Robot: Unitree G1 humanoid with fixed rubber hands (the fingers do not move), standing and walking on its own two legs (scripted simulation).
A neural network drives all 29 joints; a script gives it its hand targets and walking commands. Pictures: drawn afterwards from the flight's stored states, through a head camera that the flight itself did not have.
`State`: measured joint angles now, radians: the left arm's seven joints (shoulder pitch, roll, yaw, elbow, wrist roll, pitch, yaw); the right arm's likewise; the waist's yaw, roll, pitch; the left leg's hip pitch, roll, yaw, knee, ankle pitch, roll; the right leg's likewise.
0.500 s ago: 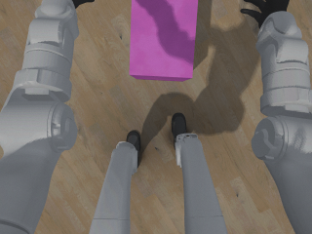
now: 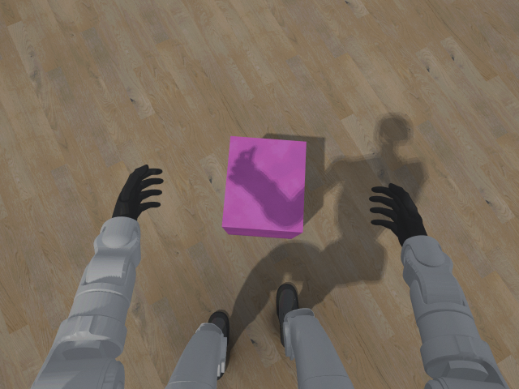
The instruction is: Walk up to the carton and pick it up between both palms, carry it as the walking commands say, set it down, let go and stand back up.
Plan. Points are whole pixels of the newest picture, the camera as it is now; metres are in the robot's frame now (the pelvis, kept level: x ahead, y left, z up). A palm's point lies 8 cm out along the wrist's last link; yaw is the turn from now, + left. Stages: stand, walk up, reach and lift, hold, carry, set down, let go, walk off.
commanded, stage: let go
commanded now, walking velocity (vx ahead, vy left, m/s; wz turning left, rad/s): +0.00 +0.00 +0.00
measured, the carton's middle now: (263, 192) +0.50 -0.03 -0.61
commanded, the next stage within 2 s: stand in 0.84 s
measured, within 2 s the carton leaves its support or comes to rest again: neither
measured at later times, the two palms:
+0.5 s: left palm (55, 343) +0.19 +0.25 -0.04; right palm (425, 342) +0.18 -0.21 -0.04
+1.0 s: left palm (51, 360) +0.16 +0.26 -0.05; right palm (471, 335) +0.18 -0.28 -0.05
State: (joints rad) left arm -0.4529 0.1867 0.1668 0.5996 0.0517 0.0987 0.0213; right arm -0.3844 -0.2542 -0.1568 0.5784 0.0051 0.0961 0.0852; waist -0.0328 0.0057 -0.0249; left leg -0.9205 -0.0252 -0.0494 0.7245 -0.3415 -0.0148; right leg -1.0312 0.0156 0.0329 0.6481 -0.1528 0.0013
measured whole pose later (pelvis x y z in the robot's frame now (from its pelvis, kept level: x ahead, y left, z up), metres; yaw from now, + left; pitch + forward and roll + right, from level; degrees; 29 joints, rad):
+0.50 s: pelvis +0.03 +0.02 +0.04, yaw +1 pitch +1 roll -1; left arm 0.24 0.18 0.04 0.45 0.03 0.05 -0.03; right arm 0.28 -0.23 -0.05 0.42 0.01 0.06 0.09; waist -0.02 0.04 0.06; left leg -0.17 -0.02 -0.08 0.50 -0.35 0.02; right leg -0.27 0.00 0.01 0.44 -0.19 0.02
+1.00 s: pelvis +0.04 -0.01 +0.03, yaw +2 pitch +0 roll -1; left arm 0.21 0.25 0.06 0.68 0.05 0.03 -0.01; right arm 0.25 -0.33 -0.06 0.58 -0.05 0.06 0.01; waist 0.01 0.05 -0.02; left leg -0.15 0.01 -0.10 0.54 -0.39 -0.02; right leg -0.28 0.04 -0.01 0.52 -0.25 -0.02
